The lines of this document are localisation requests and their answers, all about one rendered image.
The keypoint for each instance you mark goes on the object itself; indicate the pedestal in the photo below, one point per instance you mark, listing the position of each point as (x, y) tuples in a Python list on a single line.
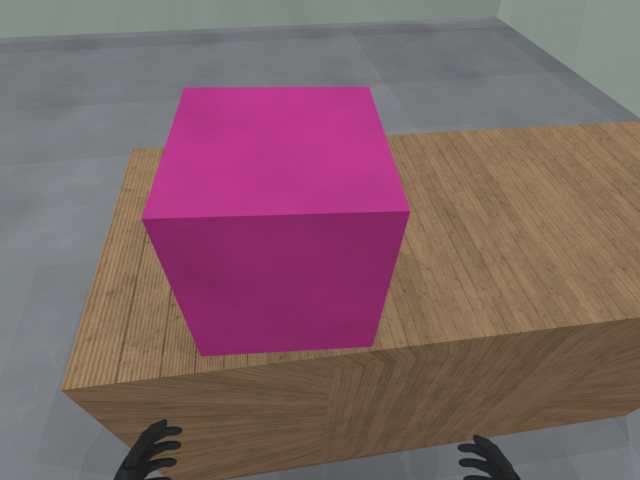
[(514, 305)]

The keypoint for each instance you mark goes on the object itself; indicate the left robot hand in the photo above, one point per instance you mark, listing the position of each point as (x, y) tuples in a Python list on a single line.
[(136, 465)]

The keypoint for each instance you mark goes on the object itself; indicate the carton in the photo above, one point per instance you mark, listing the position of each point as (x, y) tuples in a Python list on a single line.
[(277, 214)]

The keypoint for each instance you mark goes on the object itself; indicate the right robot hand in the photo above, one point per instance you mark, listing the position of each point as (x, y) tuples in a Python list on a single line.
[(497, 466)]

